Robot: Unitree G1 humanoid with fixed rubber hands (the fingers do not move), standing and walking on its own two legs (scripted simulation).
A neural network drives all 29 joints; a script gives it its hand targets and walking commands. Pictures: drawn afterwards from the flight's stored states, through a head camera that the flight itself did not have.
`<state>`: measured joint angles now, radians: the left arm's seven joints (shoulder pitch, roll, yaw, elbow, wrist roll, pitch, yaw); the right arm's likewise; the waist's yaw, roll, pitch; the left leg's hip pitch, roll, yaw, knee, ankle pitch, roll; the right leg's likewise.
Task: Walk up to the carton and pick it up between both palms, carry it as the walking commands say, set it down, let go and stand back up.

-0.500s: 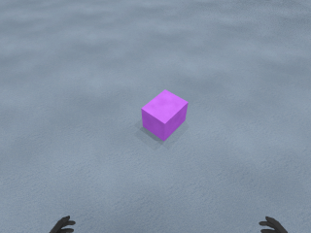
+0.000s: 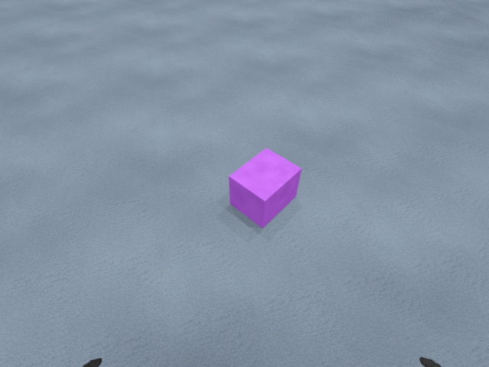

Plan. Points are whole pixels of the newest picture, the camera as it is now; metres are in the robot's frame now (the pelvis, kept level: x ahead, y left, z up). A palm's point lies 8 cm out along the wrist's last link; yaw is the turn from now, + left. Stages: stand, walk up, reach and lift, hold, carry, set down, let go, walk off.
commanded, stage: stand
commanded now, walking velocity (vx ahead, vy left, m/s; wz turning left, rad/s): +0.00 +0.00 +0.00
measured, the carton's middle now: (264, 187) +1.07 -0.06 -0.67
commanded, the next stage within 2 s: walk up in 0.32 s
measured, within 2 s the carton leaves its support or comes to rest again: neither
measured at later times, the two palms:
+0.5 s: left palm out of the picture +0.06 +0.31 -0.11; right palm out of the picture +0.11 -0.30 -0.10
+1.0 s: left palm (64, 334) +0.21 +0.35 -0.11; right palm out of the picture +0.15 -0.30 -0.08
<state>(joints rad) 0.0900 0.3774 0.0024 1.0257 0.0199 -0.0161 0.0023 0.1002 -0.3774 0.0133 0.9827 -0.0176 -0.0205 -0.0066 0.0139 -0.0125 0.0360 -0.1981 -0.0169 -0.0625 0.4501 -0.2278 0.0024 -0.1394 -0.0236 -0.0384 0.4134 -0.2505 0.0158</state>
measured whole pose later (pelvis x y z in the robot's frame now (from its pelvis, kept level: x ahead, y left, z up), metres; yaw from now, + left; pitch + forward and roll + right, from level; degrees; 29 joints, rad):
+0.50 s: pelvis +0.00 +0.00 +0.00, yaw +1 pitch -1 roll +0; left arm 0.12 0.37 0.00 1.11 0.01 -0.02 0.00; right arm 0.09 -0.39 0.01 1.06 -0.01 -0.02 0.00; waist 0.02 0.00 0.04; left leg -0.17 -0.02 -0.07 0.38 -0.19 0.00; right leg -0.12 -0.03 -0.05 0.36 -0.22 0.02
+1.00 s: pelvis +0.13 +0.03 +0.00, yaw -2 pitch -1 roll +1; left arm 0.28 0.45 0.08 0.85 0.01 -0.02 -0.08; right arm 0.36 -0.43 -0.06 0.85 -0.02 -0.11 0.03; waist -0.02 -0.07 0.05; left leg -0.08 -0.03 0.09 0.37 -0.28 0.04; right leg -0.52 -0.07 0.08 0.83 -0.18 -0.02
